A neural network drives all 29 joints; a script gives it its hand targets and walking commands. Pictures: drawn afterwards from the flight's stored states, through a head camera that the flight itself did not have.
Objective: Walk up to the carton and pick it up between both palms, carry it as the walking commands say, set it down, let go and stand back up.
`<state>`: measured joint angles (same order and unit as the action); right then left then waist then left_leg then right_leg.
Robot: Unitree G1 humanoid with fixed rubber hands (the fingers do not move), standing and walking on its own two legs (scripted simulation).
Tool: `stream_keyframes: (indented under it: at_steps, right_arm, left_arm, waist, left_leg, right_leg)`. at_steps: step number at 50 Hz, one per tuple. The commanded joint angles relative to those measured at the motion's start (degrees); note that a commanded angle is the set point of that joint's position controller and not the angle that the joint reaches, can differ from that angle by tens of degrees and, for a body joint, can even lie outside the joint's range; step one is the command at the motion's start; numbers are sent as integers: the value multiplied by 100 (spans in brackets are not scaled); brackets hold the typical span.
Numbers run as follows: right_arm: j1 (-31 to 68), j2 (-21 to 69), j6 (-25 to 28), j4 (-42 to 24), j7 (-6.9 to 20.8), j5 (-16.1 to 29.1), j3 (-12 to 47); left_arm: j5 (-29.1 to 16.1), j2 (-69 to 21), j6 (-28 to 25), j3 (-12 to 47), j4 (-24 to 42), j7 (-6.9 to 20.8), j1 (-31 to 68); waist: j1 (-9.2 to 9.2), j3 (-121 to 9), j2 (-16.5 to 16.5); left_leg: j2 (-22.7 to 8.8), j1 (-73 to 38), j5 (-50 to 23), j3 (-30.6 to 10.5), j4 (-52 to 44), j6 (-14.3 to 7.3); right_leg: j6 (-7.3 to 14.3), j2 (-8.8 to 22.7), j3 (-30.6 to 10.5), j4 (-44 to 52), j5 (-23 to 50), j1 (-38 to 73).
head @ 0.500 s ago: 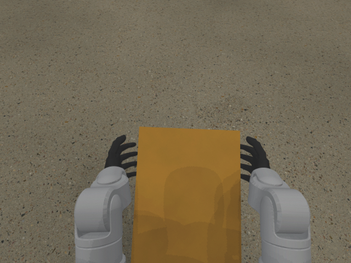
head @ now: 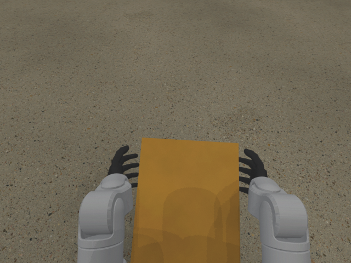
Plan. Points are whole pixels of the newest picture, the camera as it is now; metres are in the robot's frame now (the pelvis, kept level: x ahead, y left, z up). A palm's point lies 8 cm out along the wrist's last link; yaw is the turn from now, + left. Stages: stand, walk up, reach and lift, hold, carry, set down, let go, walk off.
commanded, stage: carry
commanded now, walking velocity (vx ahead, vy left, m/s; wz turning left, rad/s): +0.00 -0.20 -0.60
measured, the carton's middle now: (184, 199) +0.28 +0.02 -0.02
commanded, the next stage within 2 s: none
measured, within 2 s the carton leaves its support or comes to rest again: neither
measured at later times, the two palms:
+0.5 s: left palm (168, 223) +0.20 +0.05 +0.07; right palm out of the picture +0.11 -0.22 +0.08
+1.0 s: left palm out of the picture +0.11 -0.03 +0.07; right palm out of the picture -0.01 -0.28 +0.07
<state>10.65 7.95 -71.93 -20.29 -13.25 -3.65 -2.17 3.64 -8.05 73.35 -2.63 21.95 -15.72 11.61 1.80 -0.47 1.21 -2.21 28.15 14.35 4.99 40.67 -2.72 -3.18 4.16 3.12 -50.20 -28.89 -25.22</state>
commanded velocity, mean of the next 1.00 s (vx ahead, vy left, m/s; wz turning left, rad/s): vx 0.00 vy -0.20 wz -0.60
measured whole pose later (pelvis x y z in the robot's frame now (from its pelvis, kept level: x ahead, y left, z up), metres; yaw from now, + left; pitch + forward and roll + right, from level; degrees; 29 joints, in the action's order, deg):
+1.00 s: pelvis -0.22 -0.03 -0.01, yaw -28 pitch +3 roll -1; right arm 16.5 9.2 -69.0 -22.6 -14.5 -3.3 -4.8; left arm 2.4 -9.0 68.8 -5.7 24.8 -14.5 16.2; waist 3.1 8.0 0.6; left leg -12.4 26.5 21.0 10.7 45.7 2.8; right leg 0.8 1.0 0.7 -61.0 -22.4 -38.2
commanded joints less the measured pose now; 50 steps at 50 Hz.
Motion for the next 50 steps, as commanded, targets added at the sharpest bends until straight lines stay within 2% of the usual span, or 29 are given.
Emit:
stream_keyframes:
  at_steps: [1, 6, 7, 9, 10, 12, 13, 15, 17, 19, 21, 22, 23, 24, 25, 28, 29, 30, 31, 35, 39, 40, 41, 42, 43, 44, 45, 47, 50]
  right_arm:
    - [2819, 5993, 326, -1063, 1349, 1952, 2822]
    - [2688, 5909, 367, -972, 1180, 1706, 2702]
    - [2469, 5900, 369, -814, 1148, 1628, 2603]
    - [2252, 5833, 340, -640, 1119, 1581, 2603]
    - [2280, 5815, 303, -513, 1090, 1498, 2532]
    - [2825, 5949, 326, -1026, 1188, 1771, 2941]
    - [3264, 6014, 340, -1368, 1268, 1947, 3107]
    - [3425, 6044, 351, -1319, 1316, 2083, 3142]
    - [3626, 5981, 262, -1225, 1347, 2222, 3249]
    - [3676, 5953, 189, -1433, 1413, 2474, 3538]
    - [3605, 6015, 148, -1105, 1500, 2547, 3458]
    - [3373, 5935, 132, -973, 1510, 2509, 3345]
    - [3076, 5921, 138, -674, 1531, 2414, 3160]
    - [3062, 5938, 158, -544, 1511, 2377, 3110]
    - [3050, 5959, 189, -602, 1515, 2334, 3032]
    - [3339, 6006, 192, -666, 1468, 2136, 2990]
    - [3352, 6082, 212, -730, 1422, 2095, 3012]
    - [3595, 6119, 213, -952, 1387, 2102, 3143]
    - [3904, 6108, 229, -1099, 1362, 2104, 3199]
    - [3722, 6336, 377, -1224, 1252, 2205, 3126]
    - [3132, 6327, 439, -1187, 1219, 2263, 3070]
    - [3137, 6371, 511, -1261, 1235, 2280, 3021]
    - [2878, 6263, 503, -1125, 1229, 2206, 2883]
    - [2917, 6119, 507, -1111, 1222, 2194, 2870]
    - [2974, 6024, 570, -1257, 1258, 2139, 2829]
    - [3013, 6084, 599, -1160, 1303, 2077, 2830]
    - [3104, 6268, 622, -1308, 1308, 2138, 2987]
    - [2816, 6196, 589, -1417, 1271, 2088, 3078]
    - [2710, 6070, 529, -1377, 1139, 1916, 3055]
  left_arm:
    - [-2459, -6185, -359, 3775, 1213, 1659, 3524]
    - [-2574, -6341, -282, 3619, 655, 1755, 3222]
    - [-2611, -6306, -301, 3637, 722, 1763, 3250]
    - [-2504, -6141, -300, 3459, 556, 1764, 2960]
    - [-2531, -6243, -273, 3446, 413, 1775, 3110]
    - [-2403, -6408, -393, 3334, 537, 1802, 3041]
    - [-2307, -6534, -441, 3335, 720, 1788, 3114]
    - [-2144, -6444, -394, 3323, 622, 1761, 2971]
    - [-1901, -6223, -368, 3049, 476, 1655, 2894]
    - [-1702, -6007, -388, 2877, 554, 1543, 2555]
    - [-1606, -6023, -399, 2839, 608, 1460, 2751]
    - [-1589, -6010, -355, 2828, 463, 1443, 2688]
    - [-1625, -6043, -332, 2967, 563, 1451, 2774]
    - [-1596, -6038, -320, 2964, 541, 1464, 2889]
    - [-1741, -6089, -343, 3156, 832, 1498, 3151]
    - [-2066, -6369, -375, 3218, 693, 1604, 3461]
    - [-2146, -6385, -379, 3174, 745, 1656, 3668]
    - [-2164, -6459, -367, 3130, 537, 1710, 3417]
    - [-2132, -6433, -339, 3093, 413, 1748, 3365]
    - [-2275, -6446, -446, 3091, 843, 1781, 3534]
    - [-2311, -6347, -549, 3215, 1043, 1718, 3299]
    - [-2354, -6442, -581, 3363, 1139, 1718, 3459]
    - [-2384, -6486, -545, 3365, 1008, 1706, 3145]
    - [-2352, -6382, -541, 3361, 1016, 1679, 3155]
    - [-2251, -6205, -594, 3453, 1192, 1683, 3302]
    - [-2219, -6278, -597, 3547, 1267, 1712, 3531]
    - [-2269, -6280, -625, 3622, 1373, 1724, 3674]
    - [-2354, -6279, -624, 3487, 1299, 1730, 3319]
    - [-2444, -6123, -583, 3410, 1327, 1719, 3351]
  waist:
    - [-280, -2850, -1333]
    - [-323, -3025, -1080]
    - [-312, -2989, -1409]
    - [-261, -3006, -1209]
    - [-230, -2785, -915]
    - [-144, -2538, 997]
    - [-168, -2200, 1418]
    - [-160, -1998, 426]
    - [-134, -1966, 216]
    - [-142, -1999, 661]
    - [-221, -2325, 128]
    - [-292, -2370, -388]
    - [-312, -2539, -1768]
    - [-208, -2822, -2399]
    - [-90, -2744, -2776]
    - [97, -2600, -1215]
    - [99, -2340, 128]
    - [17, -1814, 2077]
    - [-131, -1160, 2140]
    - [-311, -2317, 686]
    - [-286, -3431, 917]
    - [-328, -3452, 510]
    - [-319, -3966, -991]
    - [-223, -3928, -2402]
    - [-291, -3523, -2493]
    - [-236, -3265, -2463]
    - [-229, -3089, -1712]
    - [-236, -3049, -1034]
    - [-289, -3142, -1691]
  left_leg:
    - [-2053, -2709, -296, -2188, -2080, -208]
    - [-2447, -2647, -420, -2006, -2152, -268]
    - [-2393, -2573, -1002, -1665, -2045, -196]
    - [-2193, -2352, -1101, -1205, -1882, 137]
    - [-1914, -1800, -771, -810, -1615, 361]
    - [-838, -654, 729, 351, -453, 762]
    - [-670, -524, 1007, 306, 209, 781]
    - [-604, -196, 1137, 120, 736, 654]
    - [-626, 177, 879, 122, 1045, 635]
    - [-505, -126, 776, 105, 857, 647]
    - [-653, -923, 488, -75, 247, 527]
    - [-873, -1297, 461, -199, -227, 444]
    - [-1690, -1302, 1204, -1075, -1336, 253]
    - [-2463, -772, 2080, -2032, -2117, 75]
    - [-2760, -3, 3047, -2040, -2611, 196]
    - [-1802, 1784, 3259, -363, -2003, 874]
    - [-1167, 2253, 2545, 341, -290, 837]
    - [-384, 1985, 1953, 607, 1767, 933]
    - [-190, 1381, 1979, 95, 3121, 898]
    - [-162, 41, 928, -29, 2939, 735]
    - [-97, -1606, 1394, -169, 26, 419]
    - [-253, -2074, 1447, -320, -951, 243]
    - [-1338, -3106, 883, -1426, -1677, -69]
    - [-3037, -3596, -1572, -2799, -1532, -576]
    - [-3594, -3398, -2361, -2749, -1542, -1100]
    - [-3609, -2803, -1891, -2544, -1645, -1119]
    - [-3205, -2656, -1794, -1963, -1563, -847]
    - [-2693, -3174, -2906, -1203, -997, -299]
    - [-2430, -3112, -4433, -404, -498, 131]
  right_leg:
    - [173, -113, -94, -132, -185, -734]
    - [350, -241, 22, 935, -50, -41]
    - [360, -325, 191, 1388, 28, 242]
    - [484, -420, 369, 2382, 476, 946]
    - [622, -308, 56, 2759, 518, 1379]
    - [1206, 560, -1392, 2956, 565, 1216]
    - [1349, 756, -1372, 2826, 553, 631]
    - [1318, 770, -1128, 2785, 182, 319]
    - [1394, 764, -1317, 2592, 1524, 561]
    - [1439, 682, -1376, 2490, 1710, 241]
    - [1322, 476, -1042, 1871, 1030, -309]
    - [1159, 264, -879, 1538, 320, -792]
    - [897, -211, -413, 381, 236, -818]
    - [745, -352, -409, -532, 193, -243]
    - [775, -161, -542, -874, 226, 299]
    - [1198, -331, -732, 384, -165, 2071]
    - [1379, 247, -1933, 1276, -679, 1777]
    - [1810, 1098, -3592, 3442, -2490, 225]
    - [1955, 1295, -3849, 4180, -2999, -1335]
    - [863, 371, -1609, 3028, 604, -534]
    - [724, 87, -1417, 2216, 1983, 454]
    - [625, -4, -1381, 1920, 2437, 318]
    - [632, -193, -1095, 674, 1597, -228]
    - [322, -624, -764, -813, 178, -1337]
    - [394, -296, -739, -1770, -188, -2201]
    - [377, 166, -1069, -2254, 119, -2153]
    - [415, 131, -976, -2417, 448, -1908]
    - [433, 156, -864, -1321, 657, -1789]
    - [289, -170, -191, 366, 333, -454]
